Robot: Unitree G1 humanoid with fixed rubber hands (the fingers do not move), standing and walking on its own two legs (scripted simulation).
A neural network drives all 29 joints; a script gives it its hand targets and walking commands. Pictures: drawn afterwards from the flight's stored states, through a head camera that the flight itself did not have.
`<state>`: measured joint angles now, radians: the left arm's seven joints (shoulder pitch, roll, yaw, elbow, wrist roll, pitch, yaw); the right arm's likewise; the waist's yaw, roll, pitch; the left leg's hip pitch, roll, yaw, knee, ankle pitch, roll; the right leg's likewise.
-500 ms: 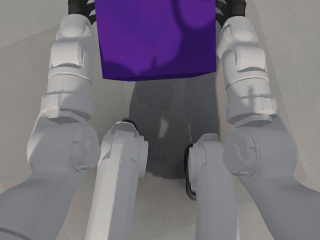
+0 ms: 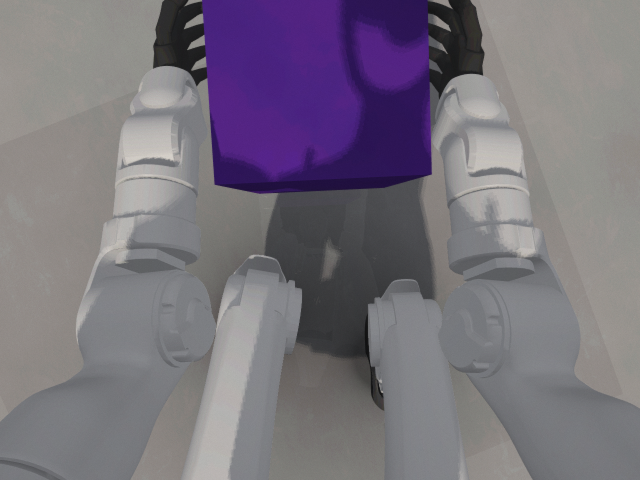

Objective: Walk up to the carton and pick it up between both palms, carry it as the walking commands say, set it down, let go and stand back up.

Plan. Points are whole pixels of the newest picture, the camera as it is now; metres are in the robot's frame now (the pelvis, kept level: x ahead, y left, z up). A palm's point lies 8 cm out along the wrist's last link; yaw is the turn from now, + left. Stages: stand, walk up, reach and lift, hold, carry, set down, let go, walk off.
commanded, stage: reach and lift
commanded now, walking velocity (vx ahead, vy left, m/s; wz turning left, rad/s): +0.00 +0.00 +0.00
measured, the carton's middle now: (316, 73) +0.55 +0.08 -0.18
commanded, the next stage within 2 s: none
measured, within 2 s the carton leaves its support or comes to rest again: neither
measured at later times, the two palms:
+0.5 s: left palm (147, 62) +0.48 +0.22 -0.04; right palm (490, 66) +0.52 -0.07 -0.03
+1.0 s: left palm (104, 41) +0.46 +0.21 +0.04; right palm (553, 48) +0.50 -0.07 +0.05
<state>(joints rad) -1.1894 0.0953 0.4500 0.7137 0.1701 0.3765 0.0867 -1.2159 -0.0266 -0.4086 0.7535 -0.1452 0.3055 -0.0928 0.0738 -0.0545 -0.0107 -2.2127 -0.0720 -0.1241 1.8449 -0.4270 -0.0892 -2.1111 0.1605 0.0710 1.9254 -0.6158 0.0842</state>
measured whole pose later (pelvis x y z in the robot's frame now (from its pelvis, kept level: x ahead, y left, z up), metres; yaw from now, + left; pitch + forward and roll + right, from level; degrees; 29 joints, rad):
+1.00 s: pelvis +0.02 +0.00 +0.11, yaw +1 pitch +41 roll -2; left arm -0.92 -0.01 0.46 0.64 0.23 0.38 0.07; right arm -0.95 0.07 -0.42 0.70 -0.21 0.30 -0.06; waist 0.06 -0.05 -0.16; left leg -1.81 -0.09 -0.15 1.52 -0.42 -0.08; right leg -1.71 0.16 0.10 1.58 -0.57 0.06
